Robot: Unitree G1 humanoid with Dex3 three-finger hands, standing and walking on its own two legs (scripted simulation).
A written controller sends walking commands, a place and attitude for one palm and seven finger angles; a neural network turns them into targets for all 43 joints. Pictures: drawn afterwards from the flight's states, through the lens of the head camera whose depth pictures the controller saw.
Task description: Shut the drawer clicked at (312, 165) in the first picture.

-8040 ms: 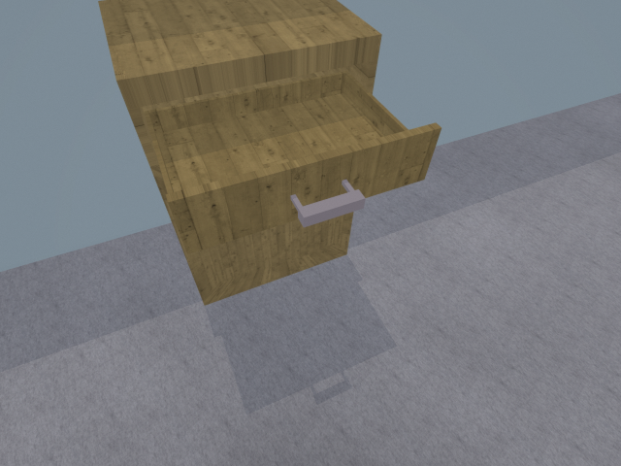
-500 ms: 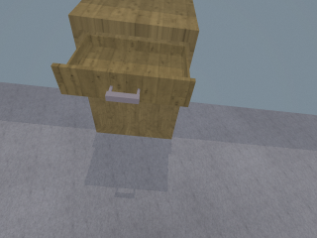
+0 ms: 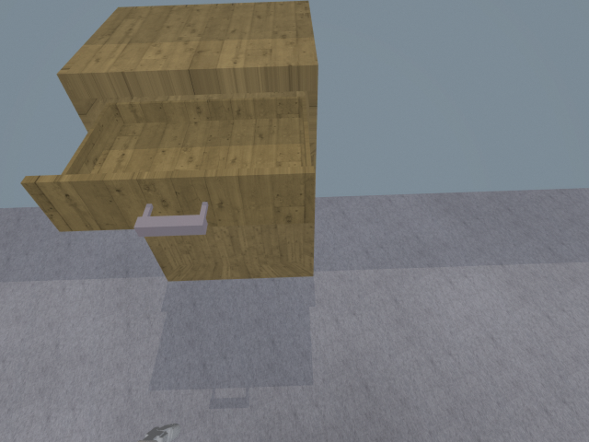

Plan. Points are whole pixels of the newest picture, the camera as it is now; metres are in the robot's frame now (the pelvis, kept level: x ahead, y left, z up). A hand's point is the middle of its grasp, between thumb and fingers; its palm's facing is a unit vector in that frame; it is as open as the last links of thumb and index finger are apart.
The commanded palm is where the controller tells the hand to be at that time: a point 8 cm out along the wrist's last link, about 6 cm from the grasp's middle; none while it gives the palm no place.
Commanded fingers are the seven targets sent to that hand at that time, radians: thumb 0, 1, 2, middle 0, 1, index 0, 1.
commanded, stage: take the last steps up to it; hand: left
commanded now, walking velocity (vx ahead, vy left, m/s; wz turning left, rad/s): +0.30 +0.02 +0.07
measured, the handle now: (174, 216) +0.52 +0.24 -0.03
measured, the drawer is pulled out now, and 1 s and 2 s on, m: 0.30 0.30 0.30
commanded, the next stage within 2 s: come to a stop and stand still in 0.48 s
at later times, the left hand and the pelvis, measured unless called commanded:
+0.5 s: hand out of the picture +0.02 +0.16 -0.17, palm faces +0.21 -0.97 -0.11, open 7.3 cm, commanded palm none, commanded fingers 0.00 0.90 0.90 -0.20 -0.30 -0.20 -0.30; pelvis +0.14 +0.03 +0.00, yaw +3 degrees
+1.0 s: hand (183, 405) +0.22 +0.20 -0.16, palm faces +0.07 -0.97 -0.25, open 7.3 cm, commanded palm none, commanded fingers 0.00 0.90 0.90 -0.20 -0.30 -0.20 -0.30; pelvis +0.18 +0.01 +0.01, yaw +2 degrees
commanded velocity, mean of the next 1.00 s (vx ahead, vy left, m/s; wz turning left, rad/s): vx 0.05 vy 0.01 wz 0.02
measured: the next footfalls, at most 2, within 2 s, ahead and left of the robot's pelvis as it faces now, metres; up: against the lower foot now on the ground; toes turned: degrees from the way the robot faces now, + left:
left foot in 0.48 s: +0.19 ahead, +0.14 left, +0.00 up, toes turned +6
right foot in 0.92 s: +0.24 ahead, -0.10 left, +0.00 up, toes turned +0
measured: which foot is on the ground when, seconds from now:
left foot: up 0.00-0.46, down 0.48-1.00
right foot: down 0.00-0.50, up 0.52-0.90, down 0.92-1.00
